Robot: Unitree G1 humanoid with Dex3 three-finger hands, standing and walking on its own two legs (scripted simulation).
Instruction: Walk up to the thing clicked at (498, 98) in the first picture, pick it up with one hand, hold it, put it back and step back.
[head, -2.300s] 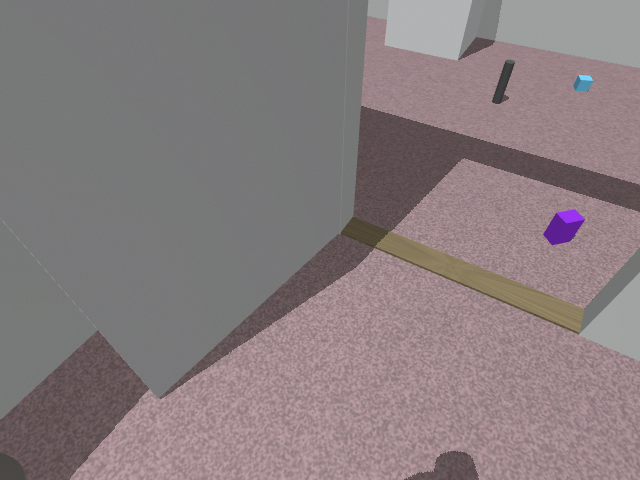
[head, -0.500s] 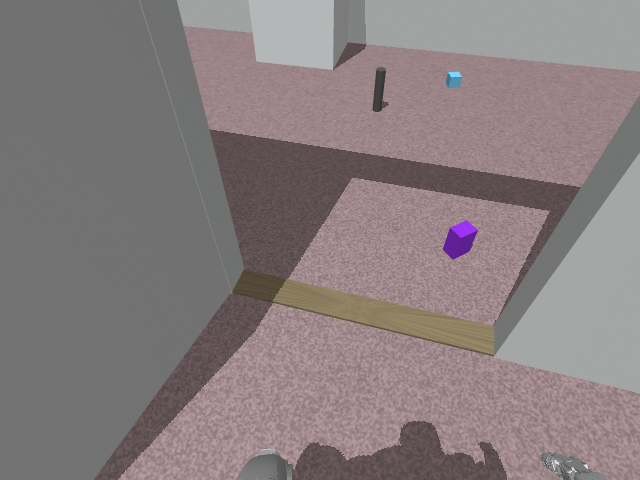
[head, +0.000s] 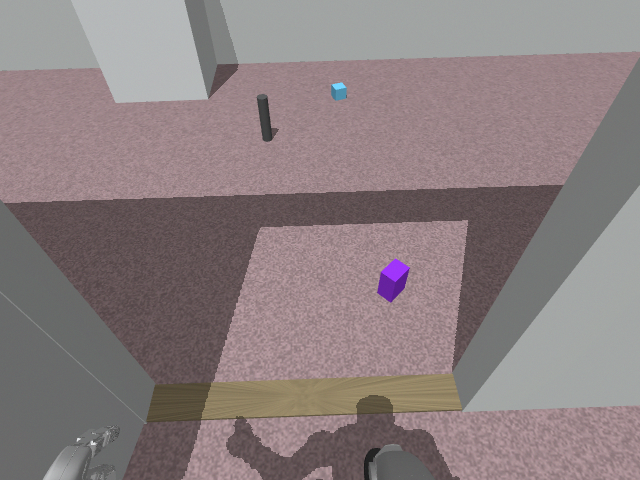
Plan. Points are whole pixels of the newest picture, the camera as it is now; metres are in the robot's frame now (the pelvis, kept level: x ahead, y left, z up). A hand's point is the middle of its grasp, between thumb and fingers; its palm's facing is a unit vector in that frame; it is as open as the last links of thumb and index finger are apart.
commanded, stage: walk up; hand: left
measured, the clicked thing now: (264, 118) +1.93 +0.13 -0.64
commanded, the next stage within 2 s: none
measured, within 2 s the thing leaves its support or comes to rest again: neither
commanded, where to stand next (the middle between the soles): +1.53 -0.10 m, yaw -3 degrees
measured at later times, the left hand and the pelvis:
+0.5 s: hand (158, 372) +0.35 +0.25 -0.14, palm faces -0.03 -0.93 -0.36, open 7.4 cm; pelvis +0.32 -0.03 +0.00, yaw -4 degrees
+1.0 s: hand (203, 186) +0.76 +0.21 -0.11, palm faces -0.15 -0.90 -0.41, open 7.4 cm; pelvis +0.61 -0.06 +0.00, yaw -6 degrees
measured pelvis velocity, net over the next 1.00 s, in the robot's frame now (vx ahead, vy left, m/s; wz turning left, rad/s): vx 0.61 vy -0.06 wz -0.10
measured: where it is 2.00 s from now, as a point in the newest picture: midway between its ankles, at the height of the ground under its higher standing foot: (329, 258)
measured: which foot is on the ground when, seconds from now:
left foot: down 0.00-0.10, up 0.12-0.52, down 0.54-1.00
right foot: up 0.00-0.06, down 0.08-0.60, up 0.62-1.00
